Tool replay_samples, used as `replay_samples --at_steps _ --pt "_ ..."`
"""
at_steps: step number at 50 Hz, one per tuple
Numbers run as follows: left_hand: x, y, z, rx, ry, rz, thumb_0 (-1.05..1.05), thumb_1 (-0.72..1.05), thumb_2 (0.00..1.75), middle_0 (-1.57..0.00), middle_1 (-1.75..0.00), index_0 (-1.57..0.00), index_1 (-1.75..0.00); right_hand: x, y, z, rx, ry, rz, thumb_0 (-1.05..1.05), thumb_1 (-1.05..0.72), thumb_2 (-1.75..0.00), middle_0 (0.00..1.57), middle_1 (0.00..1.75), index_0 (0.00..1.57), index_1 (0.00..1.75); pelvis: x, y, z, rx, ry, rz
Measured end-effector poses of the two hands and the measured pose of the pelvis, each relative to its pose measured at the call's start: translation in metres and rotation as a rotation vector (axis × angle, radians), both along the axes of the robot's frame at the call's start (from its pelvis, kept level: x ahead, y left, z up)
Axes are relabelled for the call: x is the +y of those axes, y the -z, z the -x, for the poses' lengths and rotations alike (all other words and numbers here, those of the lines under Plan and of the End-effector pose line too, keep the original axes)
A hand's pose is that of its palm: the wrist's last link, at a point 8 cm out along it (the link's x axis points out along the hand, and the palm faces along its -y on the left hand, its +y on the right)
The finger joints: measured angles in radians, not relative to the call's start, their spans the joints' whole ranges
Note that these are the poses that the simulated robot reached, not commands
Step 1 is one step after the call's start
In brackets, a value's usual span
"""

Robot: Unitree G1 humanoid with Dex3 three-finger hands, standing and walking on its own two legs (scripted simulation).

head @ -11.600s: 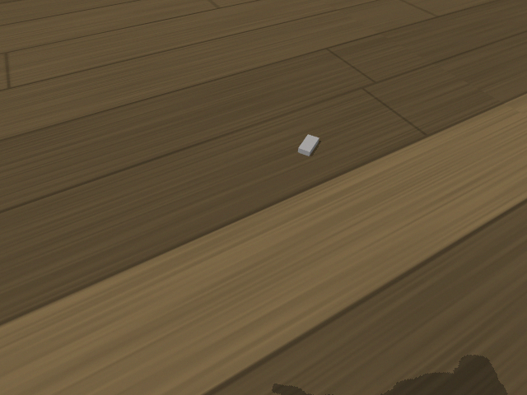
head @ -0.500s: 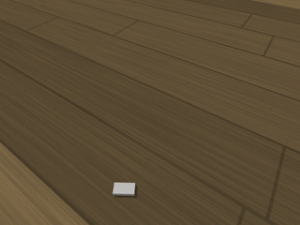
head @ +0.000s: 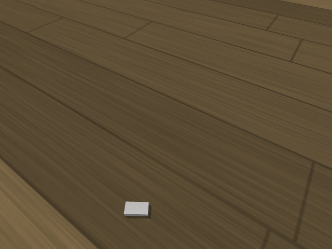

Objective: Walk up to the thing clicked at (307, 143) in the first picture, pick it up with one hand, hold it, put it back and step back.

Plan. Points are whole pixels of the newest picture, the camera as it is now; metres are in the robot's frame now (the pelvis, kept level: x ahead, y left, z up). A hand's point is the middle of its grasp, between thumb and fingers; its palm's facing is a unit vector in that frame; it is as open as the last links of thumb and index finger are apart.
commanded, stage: stand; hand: left
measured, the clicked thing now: (136, 208) +0.46 +0.21 -0.77
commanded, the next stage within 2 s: walk up in 0.20 s
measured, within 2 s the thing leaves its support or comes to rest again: neither
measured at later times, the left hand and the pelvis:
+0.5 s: hand out of the picture +0.11 +0.24 -0.16, palm faces -0.03 -0.92 -0.40, open 7.3 cm; pelvis +0.04 -0.04 -0.02, yaw -1 degrees
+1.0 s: hand out of the picture +0.15 +0.27 -0.18, palm faces +0.07 -0.91 -0.40, open 7.3 cm; pelvis +0.07 -0.02 -0.03, yaw +4 degrees
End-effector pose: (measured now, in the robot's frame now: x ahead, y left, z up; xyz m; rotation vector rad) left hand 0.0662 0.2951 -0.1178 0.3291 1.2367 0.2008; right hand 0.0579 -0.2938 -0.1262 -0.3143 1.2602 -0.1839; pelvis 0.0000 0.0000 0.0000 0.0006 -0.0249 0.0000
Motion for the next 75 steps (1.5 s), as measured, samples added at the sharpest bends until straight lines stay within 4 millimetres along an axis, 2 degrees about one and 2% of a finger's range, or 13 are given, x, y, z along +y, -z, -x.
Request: replay_samples --at_steps 14,19,23,26,31,34,38,43,48,52,57,66,75 --pt "0.007 0.003 -0.003 -0.018 -0.015 0.008 0.0 0.9 0.9 -0.2 -0.3 -0.21 -0.3 -0.003 0.0 -0.004 -0.044 -0.003 0.012 0.0 -0.9 -0.89 0.2 0.3 0.21 0.3 0.0 0.006 -0.005 -0.011 0.006 -0.009" --pt "0.007 0.003 -0.014 -0.014 -0.019 -0.007 0.0 0.91 0.9 -0.2 -0.3 -0.21 -0.3 -0.027 -0.001 0.009 -0.031 0.02 0.049 0.0 -0.9 -0.89 0.21 0.3 0.21 0.3 -0.014 0.011 -0.017 -0.018 0.002 -0.027" --pt "-0.004 0.0 -0.031 -0.021 0.002 -0.03 0.0 0.91 0.9 -0.2 -0.3 -0.2 -0.3 -0.056 0.004 0.014 0.023 0.028 0.064 0.0 -0.9 -0.89 0.21 0.3 0.21 0.3 -0.031 0.016 -0.029 -0.033 0.008 -0.026" --pt "-0.018 0.004 -0.041 -0.033 0.012 -0.061 0.0 0.91 0.9 -0.2 -0.3 -0.2 -0.3 -0.075 0.016 0.006 0.051 0.048 0.063 0.0 -0.9 -0.89 0.2 0.3 0.21 0.3 -0.046 0.025 -0.038 -0.047 0.003 -0.007" --pt "-0.044 -0.001 -0.052 -0.056 0.008 -0.046 0.0 0.91 0.9 -0.2 -0.3 -0.21 -0.3 -0.084 0.017 -0.02 0.067 0.031 0.049 0.01 -0.9 -0.89 0.2 0.3 0.21 0.3 -0.055 0.019 -0.05 -0.038 -0.017 -0.004" --pt "-0.05 -0.004 -0.059 -0.081 0.005 -0.04 0.0 0.9 0.9 -0.2 -0.3 -0.21 -0.3 -0.083 0.016 -0.038 0.06 0.0 0.042 0.0 -0.9 -0.89 0.2 0.3 0.21 0.3 -0.055 0.017 -0.055 -0.028 -0.033 0.001" --pt "-0.045 -0.003 -0.065 -0.105 -0.006 -0.045 0.0 0.9 0.9 -0.21 -0.3 -0.21 -0.3 -0.077 0.015 -0.06 0.051 -0.033 0.042 0.0 -0.9 -0.89 0.2 0.3 0.21 0.3 -0.052 0.018 -0.06 -0.021 -0.05 0.004" --pt "-0.018 0.008 -0.07 -0.103 -0.022 -0.056 0.0 0.9 0.9 -0.21 -0.3 -0.21 -0.3 -0.062 0.012 -0.087 0.001 -0.061 0.057 0.0 -0.9 -0.89 0.2 0.3 0.21 0.3 -0.037 0.027 -0.063 -0.014 -0.068 0.001" --pt "0.007 0.018 -0.074 -0.086 -0.058 -0.057 0.0 0.9 0.9 -0.21 -0.3 -0.21 -0.3 -0.041 0.006 -0.104 -0.053 -0.082 0.065 0.0 -0.9 -0.89 0.2 0.3 0.21 0.3 -0.022 0.03 -0.065 -0.016 -0.071 -0.004" --pt "0.013 0.017 -0.072 -0.079 -0.075 -0.056 0.0 0.91 0.9 -0.2 -0.3 -0.21 -0.3 -0.028 0.003 -0.118 -0.085 -0.103 0.055 0.0 -0.9 -0.89 0.2 0.3 0.21 0.3 -0.02 0.027 -0.067 -0.008 -0.067 0.006" --pt "0.007 0.015 -0.058 -0.039 -0.059 -0.057 0.0 0.91 0.9 -0.2 -0.3 -0.21 -0.3 -0.017 0.01 -0.136 -0.123 -0.096 0.016 0.0 -0.9 -0.89 0.2 0.3 0.21 0.3 -0.017 0.026 -0.066 -0.022 -0.057 0.02" --pt "0.001 0.004 -0.051 -0.018 -0.06 -0.022 0.0 0.9 0.9 -0.2 -0.3 -0.21 -0.3 0.002 0.004 -0.137 -0.127 -0.099 -0.037 0.0 -0.9 -0.89 0.2 0.3 0.21 0.3 -0.012 0.012 -0.065 -0.031 -0.044 -0.006" --pt "-0.003 0.0 -0.059 -0.045 -0.042 0.003 0.0 0.9 0.9 -0.2 -0.3 -0.21 -0.3 -0.004 -0.005 -0.117 -0.101 -0.066 -0.018 0.0 -0.9 -0.89 0.2 0.3 0.21 0.3 -0.01 0.004 -0.058 -0.034 -0.035 -0.002"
